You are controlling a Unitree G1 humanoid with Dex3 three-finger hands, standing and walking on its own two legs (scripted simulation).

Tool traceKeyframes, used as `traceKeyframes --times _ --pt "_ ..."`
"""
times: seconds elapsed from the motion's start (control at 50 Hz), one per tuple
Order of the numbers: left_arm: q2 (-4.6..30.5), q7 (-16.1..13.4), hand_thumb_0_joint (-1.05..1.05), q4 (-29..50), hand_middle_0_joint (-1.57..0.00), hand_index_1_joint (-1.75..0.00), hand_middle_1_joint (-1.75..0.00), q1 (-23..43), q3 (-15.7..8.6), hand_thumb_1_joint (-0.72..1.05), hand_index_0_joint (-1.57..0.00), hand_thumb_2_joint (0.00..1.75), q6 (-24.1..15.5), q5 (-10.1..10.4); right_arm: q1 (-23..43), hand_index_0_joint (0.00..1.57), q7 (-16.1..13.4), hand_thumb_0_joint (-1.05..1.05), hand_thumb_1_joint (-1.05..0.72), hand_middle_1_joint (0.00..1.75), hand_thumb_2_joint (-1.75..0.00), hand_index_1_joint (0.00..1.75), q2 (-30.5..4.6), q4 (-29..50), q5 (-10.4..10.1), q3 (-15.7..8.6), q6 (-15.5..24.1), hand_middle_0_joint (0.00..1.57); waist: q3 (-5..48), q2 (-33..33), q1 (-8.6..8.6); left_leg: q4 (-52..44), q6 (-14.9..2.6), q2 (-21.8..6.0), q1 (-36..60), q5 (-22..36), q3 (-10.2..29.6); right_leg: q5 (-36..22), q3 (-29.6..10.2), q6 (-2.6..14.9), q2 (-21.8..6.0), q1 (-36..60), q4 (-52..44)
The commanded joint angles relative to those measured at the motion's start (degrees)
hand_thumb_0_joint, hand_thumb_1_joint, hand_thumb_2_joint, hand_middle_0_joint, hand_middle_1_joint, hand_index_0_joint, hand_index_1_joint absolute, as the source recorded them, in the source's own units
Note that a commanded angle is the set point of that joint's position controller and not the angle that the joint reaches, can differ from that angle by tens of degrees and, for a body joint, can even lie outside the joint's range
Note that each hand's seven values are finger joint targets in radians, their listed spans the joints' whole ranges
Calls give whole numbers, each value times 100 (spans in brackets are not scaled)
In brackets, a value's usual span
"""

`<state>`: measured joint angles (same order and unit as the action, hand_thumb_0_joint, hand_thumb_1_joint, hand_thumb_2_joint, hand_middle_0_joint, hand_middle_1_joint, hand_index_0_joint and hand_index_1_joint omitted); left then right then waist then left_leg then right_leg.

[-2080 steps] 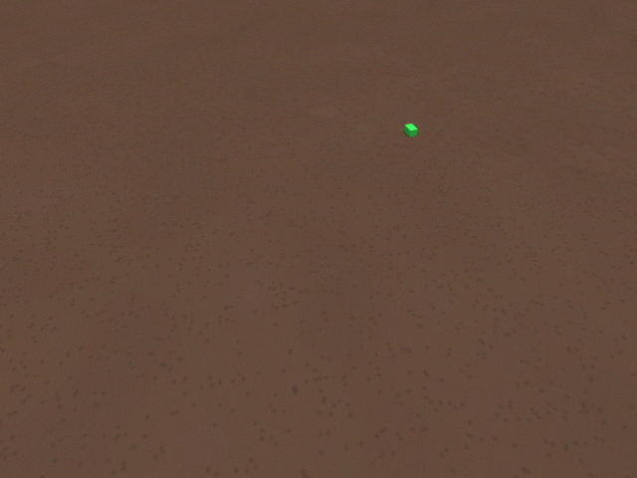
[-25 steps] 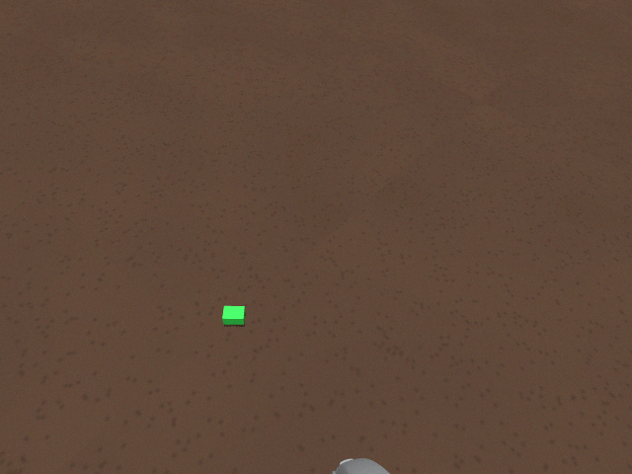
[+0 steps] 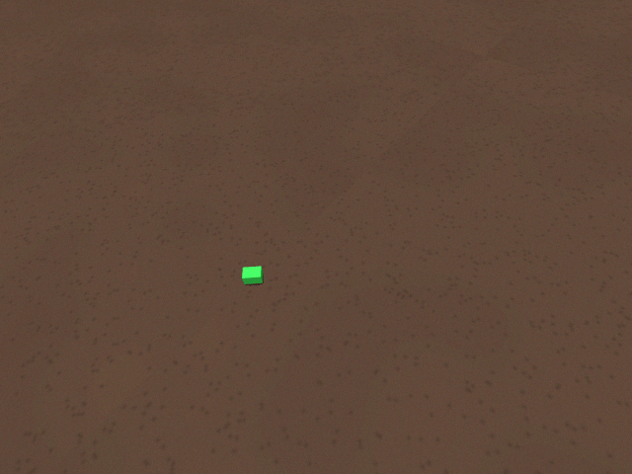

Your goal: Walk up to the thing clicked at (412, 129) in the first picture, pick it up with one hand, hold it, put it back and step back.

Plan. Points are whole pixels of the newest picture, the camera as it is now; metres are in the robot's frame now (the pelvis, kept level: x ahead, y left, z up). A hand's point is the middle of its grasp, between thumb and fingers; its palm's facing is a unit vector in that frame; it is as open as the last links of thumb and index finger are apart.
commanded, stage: step back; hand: left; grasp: from above
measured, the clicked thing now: (252, 275) +0.89 +0.27 -0.74
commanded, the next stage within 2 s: stand in 1.46 s
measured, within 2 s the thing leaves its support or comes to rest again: neither
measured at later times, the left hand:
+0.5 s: hand out of the picture -0.11 +0.24 -0.16, palm faces -0.01 -0.92 -0.39, open 7.4 cm
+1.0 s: hand out of the picture -0.09 +0.26 -0.14, palm faces +0.01 -0.91 -0.41, open 7.4 cm
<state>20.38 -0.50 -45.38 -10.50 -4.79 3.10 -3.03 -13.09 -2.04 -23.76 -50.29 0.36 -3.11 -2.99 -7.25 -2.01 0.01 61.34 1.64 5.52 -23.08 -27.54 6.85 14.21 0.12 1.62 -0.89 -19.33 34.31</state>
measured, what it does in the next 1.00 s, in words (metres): walks backwards: left foot, then right foot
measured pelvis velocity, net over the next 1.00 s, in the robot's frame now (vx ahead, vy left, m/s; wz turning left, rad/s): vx -0.18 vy -0.02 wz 0.02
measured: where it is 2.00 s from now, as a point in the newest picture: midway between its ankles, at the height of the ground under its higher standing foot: outside the picture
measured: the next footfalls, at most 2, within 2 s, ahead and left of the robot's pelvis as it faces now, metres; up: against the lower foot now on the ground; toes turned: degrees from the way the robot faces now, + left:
left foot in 0.12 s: -0.05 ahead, +0.12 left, +0.00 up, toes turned +2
right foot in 0.44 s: -0.15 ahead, -0.15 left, +0.00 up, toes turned +2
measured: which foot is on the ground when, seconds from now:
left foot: up 0.00-0.10, down 0.12-0.48, up 0.50-0.70, down 0.72-1.00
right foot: down 0.00-0.14, up 0.16-0.42, down 0.44-0.76, up 0.78-1.00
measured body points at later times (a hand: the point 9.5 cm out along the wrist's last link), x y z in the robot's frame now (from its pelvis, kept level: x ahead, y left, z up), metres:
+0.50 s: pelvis -0.17 -0.03 -0.01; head -0.14 -0.03 +0.44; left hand -0.11 +0.29 -0.13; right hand -0.04 -0.34 -0.12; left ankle -0.09 +0.11 -0.72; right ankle -0.19 -0.16 -0.73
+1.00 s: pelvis -0.18 -0.02 +0.00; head -0.16 -0.02 +0.45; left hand -0.09 +0.31 -0.11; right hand -0.15 -0.34 -0.12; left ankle -0.20 +0.12 -0.73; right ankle -0.13 -0.14 -0.72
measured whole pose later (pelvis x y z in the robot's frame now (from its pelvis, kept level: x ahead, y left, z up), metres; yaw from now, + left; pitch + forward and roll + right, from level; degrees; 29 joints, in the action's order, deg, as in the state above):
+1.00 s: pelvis -0.18 -0.02 +0.00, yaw +1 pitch -3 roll +0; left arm 24.2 1.1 -54.7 -10.4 -4.5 -0.7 -1.4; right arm -16.7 0.8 -21.0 -55.7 1.8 -3.2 1.1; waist -4.3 0.8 -1.4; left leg 31.7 1.1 -0.7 -9.9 -19.3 2.3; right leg 21.8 1.2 1.3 -1.1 -19.0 38.0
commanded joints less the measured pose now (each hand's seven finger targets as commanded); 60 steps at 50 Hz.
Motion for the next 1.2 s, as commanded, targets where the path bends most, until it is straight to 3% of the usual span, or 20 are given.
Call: traceKeyframes --times 0.0,0.08,0.12,0.14,0.22,0.34,0.4,0.44,0.48,0.54,0.62,0.68,0.72,0.74,0.78,0.88,0.98,1.02,1.06,1.18 --pt "1365 -178 0 545 -20 -30 -30 -76 -391 90 -20 90 -108 28 68 20 -41 0 -90 30 -90 30 -736 588 85 -191 273 20 1058 1459 328 -1779 -69 -443 -404 -360 -326 -2733 -1278 1058 -1481 2003 -442" --pt "1367 -105 0 662 -20 -30 -30 169 -259 90 -20 90 31 167 -559 20 1 0 -90 30 -90 30 -883 253 131 -325 282 20 1350 913 33 -4043 -316 -468 1102 1848 -520 -1921 -953 505 -1061 1129 271" --pt "1056 -84 0 741 -20 -30 -30 322 -169 90 -20 90 18 233 -209 20 37 0 -90 30 -90 30 -1719 395 236 -487 236 20 1081 -1017 76 -4153 -1268 -2398 1554 2992 1934 1385 100 -58 323 -893 1676" --pt "1325 -147 0 807 -20 -30 -30 763 -315 90 -20 90 22 192 44 20 40 0 -90 30 -90 30 -2109 542 222 -545 246 20 835 -1370 -273 -4370 -2087 -3136 390 3102 2602 2424 -621 -157 273 -515 2927" --pt "1251 -73 0 352 -20 -30 -30 129 -283 90 -20 90 59 281 795 20 -47 0 -90 30 -90 30 -1196 684 242 -272 295 20 643 -252 312 -3696 -1419 -1899 526 4084 424 1439 -1023 -65 694 -679 4037" --pt "1090 -23 0 168 -20 -30 -30 127 -145 90 -20 90 -288 204 205 20 77 0 -90 30 -90 30 -1166 485 204 -349 243 20 1023 -1017 -191 -3385 -1403 -1734 2003 2210 338 1527 -270 -249 137 -345 574" --pt "1042 -83 0 -393 -20 -30 -30 -570 -169 90 -20 90 -465 163 501 20 157 0 -90 30 -90 30 -1193 471 173 -318 104 20 1130 -798 100 -2671 -1058 -1502 1240 1586 -31 298 112 -96 349 1001 -1737" --pt "1664 -104 0 -498 -20 -30 -30 -601 -330 90 -20 90 -564 -2 397 20 185 0 -90 30 -90 30 -634 585 107 -156 109 20 901 701 95 -1642 -467 -777 -761 140 -325 966 -2269 357 -827 1772 -1629" --pt "2291 -119 0 -182 -20 -30 -30 466 -412 90 -20 90 -539 -10 698 20 135 0 -90 30 -90 30 -1055 456 154 -360 93 20 73 1205 145 -615 -173 -845 343 -225 297 3130 -3620 1338 -2247 -1306 -2249" --pt "1560 -93 0 -236 -20 -30 -30 697 -247 90 -20 90 -614 52 537 20 253 0 -90 30 -90 30 -939 188 33 -305 185 20 -145 755 -65 -954 -164 -525 168 439 -21 1988 -1727 803 -1137 -606 -1792" --pt "1740 3 0 -486 -20 -30 -30 -5 -310 90 -20 90 -601 9 633 20 315 0 -90 30 -90 30 -853 175 129 -244 335 20 -24 1281 290 -2170 -84 -491 -60 -64 -334 2464 -1800 737 -1084 300 -1758" --pt "1666 57 0 -470 -20 -30 -30 64 -288 90 -20 90 -506 71 158 20 294 0 -90 30 -90 30 -756 -43 153 -275 507 20 471 1332 77 -3886 -159 -361 773 481 -825 842 -1239 664 -1047 805 -988" --pt "1150 53 0 -431 -20 -30 -30 -120 -84 90 -20 90 -488 126 -235 20 215 0 -90 30 -90 30 -1027 -187 210 -436 635 20 1088 413 -64 -4447 -439 -1065 2374 1091 573 -392 -554 200 -508 -48 642" --pt "905 60 0 -358 -20 -30 -30 75 -19 90 -20 90 -493 213 -261 20 200 0 -90 30 -90 30 -1563 -192 194 -538 636 20 978 -588 -116 -4551 -1061 -2116 2779 556 2243 1075 220 -66 259 -1392 1381" --pt "1526 7 0 -324 -20 -30 -30 491 -174 90 -20 90 -515 159 -301 20 228 0 -90 30 -90 30 -1797 -207 155 -606 606 20 322 -374 -220 -4708 -1769 -2647 1709 -15 2569 1863 -286 14 -236 -1285 1757" --pt "1259 139 0 -419 -20 -30 -30 230 -166 90 -20 90 -544 188 -214 20 204 0 -90 30 -90 30 -1347 -141 157 -461 663 20 329 -772 -126 -4252 -1282 -1863 1643 1819 1118 1136 26 -17 -158 -770 1017" --pt "1156 60 0 -793 -20 -30 -30 -281 -200 90 -20 90 -574 192 358 20 180 0 -90 30 -90 30 -910 57 48 -216 472 20 590 -504 335 -3136 -753 -1241 144 1711 124 -187 370 6 235 1510 -756" --pt "1652 -25 0 -849 -20 -30 -30 -578 -344 90 -20 90 -618 89 156 20 136 0 -90 30 -90 30 -400 142 -22 -35 452 20 819 907 477 -1649 -347 -389 -857 588 -69 1 -1641 332 -1049 2241 -1382" --pt "2015 -3 0 -557 -20 -30 -30 305 -348 90 -20 90 -608 79 -176 20 50 0 -90 30 -90 30 -911 -130 67 -216 334 20 464 780 191 -594 -215 -557 -69 -809 -5 2282 -3056 1249 -2328 298 -2194" --pt "1576 12 0 -645 -20 -30 -30 556 -227 90 -20 90 -669 143 -418 20 135 0 -90 30 -90 30 -771 -513 79 -147 390 20 465 963 85 -1471 -172 -687 191 67 -174 88 -1271 755 -1388 438 -1536"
